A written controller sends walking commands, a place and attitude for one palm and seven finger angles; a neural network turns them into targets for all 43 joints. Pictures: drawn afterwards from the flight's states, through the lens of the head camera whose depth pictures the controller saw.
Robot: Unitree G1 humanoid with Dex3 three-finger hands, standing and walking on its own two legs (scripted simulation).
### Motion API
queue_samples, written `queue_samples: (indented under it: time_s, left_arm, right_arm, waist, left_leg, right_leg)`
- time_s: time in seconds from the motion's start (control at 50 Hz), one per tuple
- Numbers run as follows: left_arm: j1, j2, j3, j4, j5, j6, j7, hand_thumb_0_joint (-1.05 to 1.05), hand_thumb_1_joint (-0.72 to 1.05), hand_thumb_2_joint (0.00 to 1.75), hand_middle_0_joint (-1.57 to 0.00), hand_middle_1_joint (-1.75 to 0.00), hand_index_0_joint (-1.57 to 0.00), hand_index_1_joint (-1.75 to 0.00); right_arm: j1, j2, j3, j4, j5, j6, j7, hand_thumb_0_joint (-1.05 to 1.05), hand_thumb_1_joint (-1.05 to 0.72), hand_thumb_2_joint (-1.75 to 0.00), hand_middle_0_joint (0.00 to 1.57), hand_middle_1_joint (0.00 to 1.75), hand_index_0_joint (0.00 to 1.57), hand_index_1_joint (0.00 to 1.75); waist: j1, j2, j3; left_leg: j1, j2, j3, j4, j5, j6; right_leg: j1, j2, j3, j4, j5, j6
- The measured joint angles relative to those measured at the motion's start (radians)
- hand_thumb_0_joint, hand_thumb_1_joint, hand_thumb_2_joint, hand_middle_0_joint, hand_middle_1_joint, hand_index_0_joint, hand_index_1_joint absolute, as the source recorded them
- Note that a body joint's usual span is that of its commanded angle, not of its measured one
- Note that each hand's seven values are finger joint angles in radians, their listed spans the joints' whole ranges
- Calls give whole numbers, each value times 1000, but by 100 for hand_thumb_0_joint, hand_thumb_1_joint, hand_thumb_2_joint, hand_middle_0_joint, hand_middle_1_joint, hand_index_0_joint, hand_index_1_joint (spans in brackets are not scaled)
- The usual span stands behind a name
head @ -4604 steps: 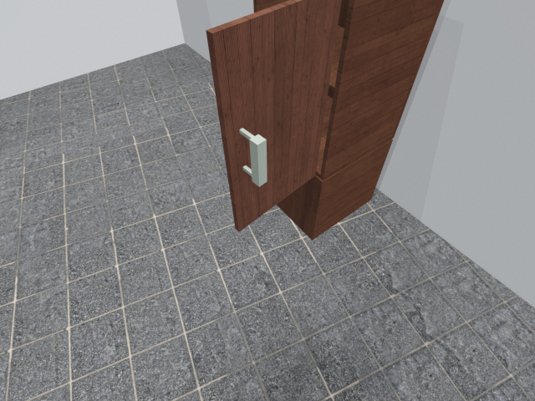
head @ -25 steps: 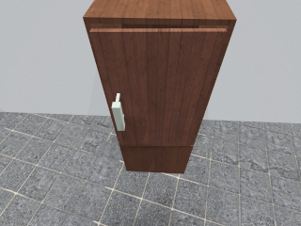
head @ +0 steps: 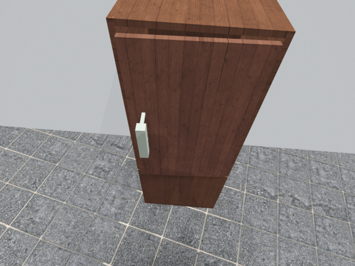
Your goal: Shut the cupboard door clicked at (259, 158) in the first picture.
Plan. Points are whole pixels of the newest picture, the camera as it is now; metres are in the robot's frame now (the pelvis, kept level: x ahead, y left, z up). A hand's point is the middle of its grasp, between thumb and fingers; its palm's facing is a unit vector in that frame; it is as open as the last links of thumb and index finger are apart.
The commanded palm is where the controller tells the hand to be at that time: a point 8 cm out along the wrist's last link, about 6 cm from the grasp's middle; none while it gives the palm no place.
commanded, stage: raise the hand and make a fist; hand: left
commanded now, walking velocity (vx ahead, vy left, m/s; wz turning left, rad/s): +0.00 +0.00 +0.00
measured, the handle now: (143, 135) +0.47 +0.13 -0.04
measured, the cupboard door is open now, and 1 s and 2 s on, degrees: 3 3 3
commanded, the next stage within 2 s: bring the fist close to the handle in 1.88 s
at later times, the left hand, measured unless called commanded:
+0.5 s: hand out of the picture +0.11 +0.19 -0.06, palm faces +0.18 -0.98 -0.07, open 5.6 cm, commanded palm +0.11 +0.22 -0.06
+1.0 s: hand (97, 253) +0.16 +0.19 -0.07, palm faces -0.01 -1.00 +0.00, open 3.4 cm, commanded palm +0.13 +0.24 -0.05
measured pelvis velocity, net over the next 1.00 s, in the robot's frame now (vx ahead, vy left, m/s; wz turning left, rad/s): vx -0.04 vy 0.01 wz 0.04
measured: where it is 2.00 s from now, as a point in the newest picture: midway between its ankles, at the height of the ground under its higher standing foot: outside the picture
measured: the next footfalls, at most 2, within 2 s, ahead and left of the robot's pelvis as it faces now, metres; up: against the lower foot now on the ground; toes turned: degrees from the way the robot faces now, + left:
none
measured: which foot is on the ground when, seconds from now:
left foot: down 0.00-1.00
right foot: down 0.00-1.00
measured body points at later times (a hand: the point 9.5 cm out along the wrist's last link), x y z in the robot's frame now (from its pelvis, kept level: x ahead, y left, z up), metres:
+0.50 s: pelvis -0.04 -0.04 -0.11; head +0.03 -0.02 +0.33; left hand +0.10 +0.24 -0.06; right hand +0.22 -0.25 -0.16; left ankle +0.00 +0.09 -0.73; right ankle -0.02 -0.11 -0.74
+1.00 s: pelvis -0.04 +0.01 -0.11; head +0.04 +0.02 +0.34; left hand +0.15 +0.24 -0.06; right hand +0.15 -0.23 -0.18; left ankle +0.00 +0.09 -0.74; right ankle -0.02 -0.11 -0.73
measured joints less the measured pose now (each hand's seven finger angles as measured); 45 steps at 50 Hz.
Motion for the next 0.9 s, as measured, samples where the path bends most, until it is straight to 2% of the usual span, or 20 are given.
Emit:
queue_samples:
  time_s: [0.02, 0.06, 0.1, 0.14, 0.18, 0.24, 0.28, 0.3, 0.34, 0.4, 0.48, 0.52, 0.56, 0.6, 0.66, 0.7, 0.74, 0.78, 0.82, 0.9]
  left_arm:
    - [58, 10, 11, -210, -34, 18, 15, 2, 91, 89, -21, -30, -21, -30]
    - [136, 34, 7, -520, -93, -46, 58, 2, 91, 89, -21, -30, -21, -30]
    - [131, 36, 0, -701, -125, -86, 73, 2, 91, 89, -22, -32, -22, -31]
    - [78, 19, 12, -769, -141, -179, 42, 2, 91, 89, -23, -34, -24, -33]
    - [31, -11, 38, -761, -169, -303, -26, 1, 91, 89, -26, -36, -26, -35]
    - [36, -25, 70, -741, -213, -497, -198, 1, 91, 89, -29, -40, -30, -40]
    - [60, -17, 83, -709, -228, -584, -312, 1, 91, 89, -33, -44, -33, -43]
    - [76, -12, 89, -691, -233, -600, -352, 1, 91, 89, -34, -46, -35, -45]
    - [117, -2, 103, -667, -243, -588, -396, 1, 90, 89, -38, -49, -38, -49]
    - [190, 20, 133, -692, -256, -567, -385, 1, 90, 89, -44, -55, -44, -55]
    - [230, 49, 158, -846, -300, -642, -349, 3, 90, 89, -51, -63, -51, -63]
    - [191, 55, 155, -910, -325, -683, -367, 3, 90, 90, -54, -67, -54, -66]
    - [123, 59, 141, -935, -339, -678, -406, 3, 90, 90, -58, -71, -58, -70]
    - [55, 64, 123, -921, -340, -607, -449, 2, 90, 90, -61, -75, -61, -74]
    - [6, 68, 101, -877, -325, -415, -476, 2, 90, 90, -67, -81, -67, -80]
    - [27, 64, 103, -871, -312, -314, -445, 2, 90, 90, -70, -85, -71, -84]
    - [74, 52, 116, -892, -304, -284, -384, 2, 90, 89, -74, -89, -74, -88]
    - [123, 43, 134, -924, -296, -321, -318, 2, 90, 89, -78, -93, -78, -92]
    - [160, 39, 147, -955, -289, -398, -268, 2, 90, 89, -81, -97, -81, -96]
    - [170, 44, 135, -969, -281, -534, -259, 2, 90, 90, -89, -105, -89, -104]
  right_arm:
    - [20, -3, 10, -47, 20, -55, -22, 1, -91, -90, 20, 30, 20, 30]
    - [55, -10, 11, -107, 37, -163, -44, 1, -91, -90, 20, 30, 20, 30]
    - [82, -24, -10, -174, 37, -218, -25, 1, -91, -90, 20, 30, 20, 30]
    - [80, -47, -24, -236, 33, -249, -7, 1, -91, -90, 20, 30, 20, 30]
    - [42, -63, -35, -282, 25, -252, 11, 1, -91, -90, 20, 30, 20, 30]
    - [-17, -52, -49, -345, 9, -242, 34, 1, -91, -90, 20, 30, 20, 30]
    - [-42, -43, -58, -393, 10, -231, 43, 1, -91, -90, 20, 30, 20, 30]
    - [-51, -44, -63, -419, 11, -224, 44, 1, -91, -90, 20, 30, 20, 30]
    - [-65, -57, -70, -467, 13, -214, 39, 1, -90, -90, 20, 30, 20, 30]
    - [-80, -81, -79, -509, 11, -215, 27, 1, -91, -90, 20, 30, 20, 30]
    - [-101, -92, -69, -497, 6, -235, 2, 1, -91, -90, 20, 30, 20, 30]
    - [-112, -88, -51, -481, 7, -240, -10, 1, -91, -90, 19, 30, 20, 30]
    - [-115, -75, -30, -470, 15, -235, -21, 1, -91, -90, 20, 30, 20, 30]
    - [-106, -53, -14, -469, 29, -217, -27, 1, -91, -90, 20, 30, 20, 30]
    - [-67, -21, 1, -486, 48, -173, -29, 1, -90, -90, 20, 30, 20, 30]
    - [-31, -6, 1, -498, 50, -148, -29, 2, -90, -90, 20, 30, 20, 30]
    - [7, 2, -6, -503, 45, -137, -29, 2, -90, -90, 20, 30, 20, 30]
    - [39, 1, -17, -501, 36, -138, -27, 2, -90, -90, 20, 30, 20, 30]
    - [59, -11, -26, -495, 26, -145, -22, 2, -90, -90, 20, 30, 20, 30]
    - [53, -52, -28, -484, 13, -158, -12, 2, -90, -90, 20, 30, 20, 30]
  waist:
    - [-1, -6, 11]
    - [2, -21, -7]
    - [-11, -11, -53]
    - [-28, 10, -103]
    - [-36, 39, -146]
    - [-28, 17, -193]
    - [-14, -19, -203]
    - [-6, -33, -202]
    - [10, -44, -193]
    - [37, -28, -187]
    - [70, 11, -190]
    - [76, 34, -193]
    - [73, 53, -197]
    - [62, 63, -200]
    - [36, 69, -199]
    - [17, 66, -200]
    - [8, 59, -202]
    - [9, 53, -204]
    - [10, 51, -206]
    - [11, 55, -206]
  left_leg:
    - [-14, -1, -3, 23, -9, -1]
    - [-27, -20, -1, 44, -20, -5]
    - [-57, -41, -16, 66, -24, -5]
    - [-133, -55, -32, 138, -48, -4]
    - [-229, -41, -36, 225, -80, -7]
    - [-376, -20, -27, 350, -124, -18]
    - [-465, -10, -26, 433, -154, -26]
    - [-505, -6, -31, 474, -169, -33]
    - [-579, 2, -48, 556, -195, -40]
    - [-676, 14, -83, 661, -231, -51]
    - [-766, 22, -124, 762, -263, -57]
    - [-799, 23, -137, 795, -270, -57]
    - [-824, 24, -141, 815, -272, -55]
    - [-834, 25, -134, 815, -270, -53]
    - [-810, 25, -112, 778, -261, -43]
    - [-779, 25, -92, 741, -249, -33]
    - [-746, 27, -75, 705, -242, -26]
    - [-723, 28, -67, 680, -237, -20]
    - [-718, 25, -67, 673, -235, -14]
    - [-756, 14, -79, 706, -241, -1]
  right_leg:
    - [-35, -4, -11, 69, -11, -6]
    - [-110, -23, -18, 207, -25, -15]
    - [-158, -32, -26, 234, -33, -25]
    - [-196, -37, -32, 220, -89, -27]
    - [-284, -25, -36, 285, -110, -25]
    - [-443, -7, -26, 418, -133, -35]
    - [-535, 1, -25, 508, -166, -47]
    - [-573, 5, -30, 548, -182, -54]
    - [-637, 11, -49, 617, -209, -68]
    - [-710, 22, -86, 693, -240, -78]
    - [-775, 31, -127, 760, -266, -86]
    - [-799, 33, -140, 783, -272, -86]
    - [-820, 34, -145, 797, -273, -82]
    - [-834, 34, -138, 799, -268, -77]
    - [-822, 32, -114, 772, -252, -66]
    - [-799, 32, -94, 739, -239, -57]
    - [-773, 34, -76, 705, -226, -49]
    - [-752, 36, -67, 678, -216, -45]
    - [-743, 33, -67, 666, -212, -41]
    - [-767, 23, -80, 686, -218, -31]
